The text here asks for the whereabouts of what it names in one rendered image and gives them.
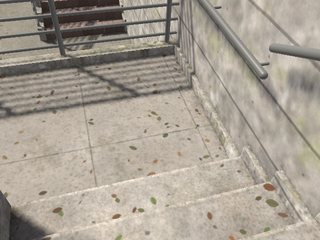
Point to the stairs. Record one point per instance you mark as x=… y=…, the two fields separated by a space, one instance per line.
x=83 y=20
x=218 y=200

